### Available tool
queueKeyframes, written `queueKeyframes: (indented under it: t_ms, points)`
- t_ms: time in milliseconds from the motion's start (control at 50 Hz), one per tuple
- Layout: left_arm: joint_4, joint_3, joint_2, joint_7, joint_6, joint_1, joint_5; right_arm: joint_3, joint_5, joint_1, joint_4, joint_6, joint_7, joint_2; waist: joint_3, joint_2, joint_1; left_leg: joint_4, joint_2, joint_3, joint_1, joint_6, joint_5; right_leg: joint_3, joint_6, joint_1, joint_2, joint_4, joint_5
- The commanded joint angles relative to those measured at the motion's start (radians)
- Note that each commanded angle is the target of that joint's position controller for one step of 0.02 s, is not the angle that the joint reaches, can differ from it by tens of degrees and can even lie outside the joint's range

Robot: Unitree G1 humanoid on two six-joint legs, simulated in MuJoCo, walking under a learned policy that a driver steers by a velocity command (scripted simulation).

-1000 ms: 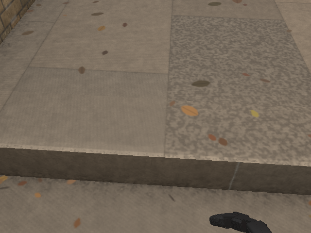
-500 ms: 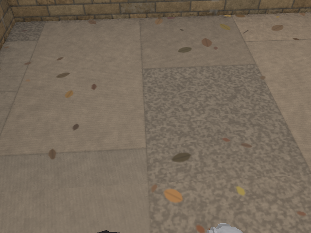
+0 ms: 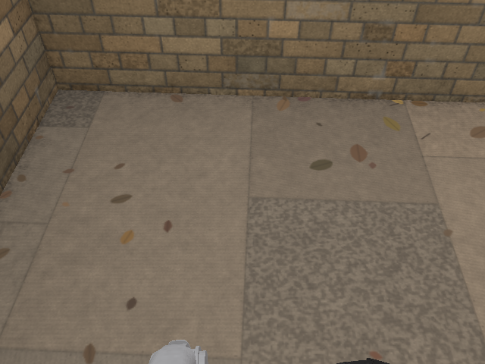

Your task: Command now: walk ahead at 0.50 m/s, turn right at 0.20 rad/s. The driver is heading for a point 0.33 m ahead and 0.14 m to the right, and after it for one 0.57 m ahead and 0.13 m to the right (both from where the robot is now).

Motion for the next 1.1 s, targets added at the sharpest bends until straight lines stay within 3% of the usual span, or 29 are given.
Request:
queueKeyframes:
  t_ms: [20, 60, 80, 100, 120, 140, 160, 200, 220, 260, 280, 360, 400, 460, 560, 620, 640, 660, 680, 700, 740, 780, 820, 860, 880, 940, 980, 1080, 1100]
  points:
    - [-0.059, 0.031, 0.225, -0.023, -0.050, 0.020, -0.061, -0.030, -0.017, -0.240, -0.141, 0.007, 0.015, -0.106, 0.074, -0.105, -0.062, -0.240, -0.097, 0.085, 0.417, -0.042, -0.228, 0.107, -0.232, -0.151, -0.229, -0.145, 0.953]
    - [-0.053, 0.066, 0.289, -0.016, -0.050, 0.034, -0.068, -0.031, -0.013, -0.119, -0.111, -0.019, 0.015, -0.089, 0.005, -0.130, -0.106, -0.414, -0.132, 0.051, 0.451, -0.036, -0.320, 0.096, -0.194, 0.145, -0.255, 0.009, 1.341]
    - [-0.071, 0.086, 0.311, -0.010, -0.050, 0.000, -0.065, -0.038, -0.018, -0.032, -0.100, -0.036, 0.007, -0.104, -0.070, -0.133, -0.134, -0.415, -0.122, 0.003, 0.586, -0.013, -0.148, 0.075, -0.152, 0.159, -0.241, 0.117, 1.535]
    - [-0.049, 0.083, 0.239, -0.016, -0.061, 0.115, -0.034, -0.041, 0.026, 0.071, -0.060, -0.044, -0.008, -0.136, -0.218, -0.009, -0.094, -0.393, -0.073, -0.179, 0.969, 0.050, -0.054, 0.117, -0.126, -0.161, -0.196, 0.264, 1.527]
    - [-0.078, 0.079, 0.208, -0.018, -0.057, 0.057, -0.035, -0.060, 0.015, 0.208, -0.035, -0.037, -0.028, -0.180, -0.249, 0.076, -0.177, -0.598, -0.020, -0.380, 1.139, 0.072, -0.217, 0.145, -0.127, -0.340, -0.118, 0.422, 1.277]
    - [-0.125, 0.059, 0.094, -0.024, -0.041, -0.061, -0.016, -0.082, -0.021, 0.403, 0.027, -0.052, -0.054, -0.256, -0.219, 0.297, -0.244, -0.889, 0.116, -0.673, 1.308, 0.142, -0.280, 0.178, -0.107, -0.642, 0.011, 0.745, 0.463]
    - [-0.106, 0.084, 0.140, -0.022, -0.023, -0.108, -0.047, -0.108, -0.038, 0.492, 0.051, -0.068, -0.062, -0.312, -0.180, 0.334, -0.289, -1.141, 0.218, -0.979, 1.158, 0.173, -0.498, 0.308, -0.066, -0.745, 0.076, 1.360, 0.224]
    - [-0.104, 0.094, 0.124, -0.003, -0.031, -0.117, -0.062, -0.106, -0.002, 0.326, 0.129, -0.106, -0.045, -0.249, 0.031, 0.166, -0.147, -1.125, 0.208, -0.739, 0.933, 0.085, -0.465, 0.324, -0.091, -0.875, 0.054, 1.718, 0.264]
    - [-0.134, 0.085, 0.114, 0.011, -0.033, -0.154, -0.061, -0.093, 0.012, 0.273, 0.154, -0.107, -0.038, -0.175, 0.024, 0.048, -0.102, -1.110, 0.225, -0.626, 0.943, 0.062, -0.239, 0.309, -0.107, -0.912, 0.046, 1.745, 0.253]
    - [-0.174, 0.063, 0.063, 0.031, -0.013, -0.234, -0.056, -0.062, 0.006, 0.180, 0.174, -0.105, -0.048, -0.033, 0.032, -0.020, -0.018, -1.136, 0.211, -0.450, 0.910, -0.011, -0.004, 0.318, -0.136, -0.914, -0.006, 1.663, 0.231]
    - [-0.176, 0.066, 0.078, 0.030, -0.002, -0.251, -0.060, -0.061, -0.011, 0.185, 0.185, -0.117, -0.052, -0.018, 0.048, -0.029, 0.015, -1.160, 0.176, -0.328, 0.883, -0.052, 0.054, 0.296, -0.143, -0.915, -0.033, 1.577, 0.273]
    - [-0.249, 0.094, 0.131, 0.008, -0.021, -0.403, -0.051, -0.074, -0.020, 0.097, 0.118, -0.156, -0.072, -0.062, 0.065, 0.083, 0.030, -1.311, 0.090, 0.001, 0.854, -0.045, 0.300, 0.155, -0.091, -0.766, -0.073, 1.334, 0.211]
    - [-0.283, 0.109, 0.174, 0.006, -0.035, -0.467, -0.053, -0.086, -0.031, 0.153, 0.107, -0.170, -0.088, -0.136, 0.032, 0.083, -0.001, -1.329, 0.112, 0.058, 1.011, -0.049, 0.561, 0.132, -0.030, -0.787, -0.090, 1.124, 0.239]
    - [-0.307, 0.102, 0.145, 0.010, -0.017, -0.515, -0.077, -0.126, -0.014, 0.254, 0.112, -0.180, -0.099, -0.235, 0.042, 0.107, -0.046, -1.344, 0.111, 0.145, 1.171, -0.066, 0.740, 0.058, 0.014, -0.687, -0.087, 0.732, 0.234]
    - [-0.312, 0.129, 0.185, 0.026, -0.006, -0.520, -0.074, -0.174, 0.010, 0.247, 0.081, -0.181, -0.072, -0.282, 0.075, 0.134, -0.036, -1.318, 0.188, 0.136, 1.423, -0.058, 0.858, 0.040, 0.025, -0.604, -0.032, 0.427, 0.234]
    - [-0.291, 0.158, 0.254, 0.060, -0.033, -0.469, -0.081, -0.183, 0.024, 0.230, 0.061, -0.156, -0.079, -0.258, 0.062, 0.086, -0.011, -1.175, 0.163, 0.169, 1.506, -0.086, 0.826, 0.011, -0.029, -0.464, 0.050, 0.164, 0.335]
    - [-0.291, 0.179, 0.301, 0.085, -0.045, -0.449, -0.078, -0.175, 0.029, 0.297, 0.065, -0.148, -0.073, -0.216, -0.020, 0.033, -0.041, -1.063, 0.103, 0.172, 1.454, -0.137, 0.708, 0.039, -0.091, -0.277, 0.070, 0.153, 0.615]
    - [-0.306, 0.195, 0.373, 0.110, -0.043, -0.377, -0.063, -0.152, 0.018, 0.435, 0.045, -0.146, -0.084, -0.139, -0.243, -0.104, -0.098, -0.859, 0.030, 0.181, 1.226, -0.254, 0.302, 0.206, -0.287, 0.129, -0.074, 0.297, 1.036]
    - [-0.283, 0.197, 0.419, 0.130, -0.034, -0.211, -0.072, -0.126, 0.015, 0.417, -0.019, -0.152, -0.087, -0.104, -0.377, -0.228, -0.045, -0.666, -0.118, 0.119, 0.907, -0.353, -0.455, 0.592, -0.469, 0.460, -0.269, 0.180, 1.076]
    - [-0.264, 0.219, 0.427, 0.135, -0.040, -0.166, -0.069, -0.142, 0.030, 0.228, -0.052, -0.136, -0.073, -0.182, -0.277, -0.080, 0.042, -0.482, -0.135, -0.066, 0.711, -0.323, -0.551, 0.646, -0.397, 0.470, -0.288, 0.122, 0.910]
    - [-0.283, 0.232, 0.387, 0.140, -0.040, -0.299, -0.090, -0.175, -0.004, 0.173, -0.055, -0.120, -0.080, -0.270, -0.107, -0.010, -0.007, -0.329, -0.057, -0.186, 0.674, -0.275, -0.435, 0.484, -0.271, 0.166, -0.203, 0.081, 0.640]
    - [-0.327, 0.205, 0.308, 0.128, -0.027, -0.435, -0.119, -0.163, -0.032, 0.204, -0.056, -0.134, -0.097, -0.209, 0.002, 0.019, -0.099, -0.439, -0.023, -0.202, 0.798, -0.241, -0.335, 0.435, -0.261, -0.164, -0.146, 0.003, 0.454]
    - [-0.357, 0.200, 0.293, 0.115, -0.024, -0.430, -0.096, -0.153, -0.010, 0.193, -0.068, -0.126, -0.103, -0.177, -0.031, 0.043, -0.103, -0.430, -0.049, -0.198, 0.807, -0.255, -0.274, 0.453, -0.262, -0.199, -0.139, -0.024, 0.369]
    - [-0.387, 0.204, 0.315, 0.105, -0.037, -0.425, -0.089, -0.155, 0.010, 0.231, -0.051, -0.116, -0.099, -0.204, -0.042, 0.029, -0.101, -0.408, -0.062, -0.201, 0.781, -0.285, -0.197, 0.444, -0.254, -0.227, -0.124, -0.016, 0.318]
    - [-0.419, 0.198, 0.342, 0.126, 0.024, -0.444, -0.120, -0.179, 0.081, 0.108, -0.110, -0.093, -0.141, -0.243, 0.068, 0.075, -0.097, -0.565, -0.051, -0.181, 0.683, -0.266, -0.211, 0.450, -0.231, -0.246, -0.136, 0.031, 0.326]
    - [-0.456, 0.192, 0.341, 0.151, 0.088, -0.376, -0.094, -0.156, 0.057, 0.147, -0.099, -0.064, -0.168, -0.189, -0.019, -0.035, -0.070, -0.711, -0.079, -0.157, 0.796, -0.259, -0.135, 0.424, -0.186, -0.276, -0.101, 0.049, 0.222]
    - [-0.478, 0.181, 0.320, 0.149, 0.102, -0.375, -0.091, -0.160, 0.057, 0.178, -0.086, -0.049, -0.165, -0.206, -0.039, -0.087, -0.064, -0.764, -0.093, -0.149, 0.862, -0.263, -0.097, 0.423, -0.162, -0.292, -0.087, 0.044, 0.104]
    - [-0.501, 0.150, 0.252, 0.153, 0.110, -0.370, -0.101, -0.161, 0.047, 0.225, -0.072, -0.058, -0.146, -0.208, -0.010, -0.095, -0.085, -1.092, -0.100, -0.122, 1.073, -0.228, 0.011, 0.418, -0.088, -0.303, -0.051, 0.138, -0.001]
    - [-0.498, 0.144, 0.226, 0.153, 0.109, -0.334, -0.096, -0.168, 0.029, 0.243, -0.071, -0.061, -0.140, -0.239, 0.000, -0.036, -0.074, -1.143, -0.018, -0.193, 1.154, -0.195, 0.056, 0.380, -0.047, -0.360, -0.006, 0.225, -0.079]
